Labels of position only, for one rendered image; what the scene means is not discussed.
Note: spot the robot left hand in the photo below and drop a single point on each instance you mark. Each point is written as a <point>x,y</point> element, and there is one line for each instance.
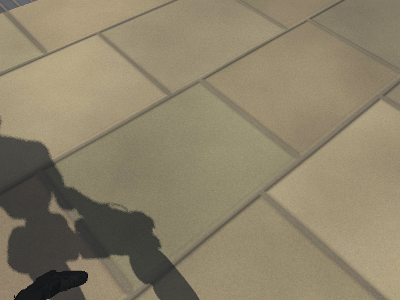
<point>51,283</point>

